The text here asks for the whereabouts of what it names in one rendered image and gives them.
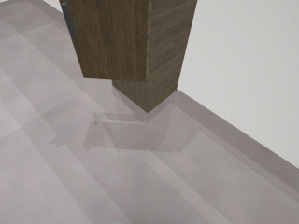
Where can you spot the cupboard door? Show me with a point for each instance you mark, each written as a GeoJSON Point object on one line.
{"type": "Point", "coordinates": [111, 38]}

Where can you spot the handle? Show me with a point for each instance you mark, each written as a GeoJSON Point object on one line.
{"type": "Point", "coordinates": [68, 19]}

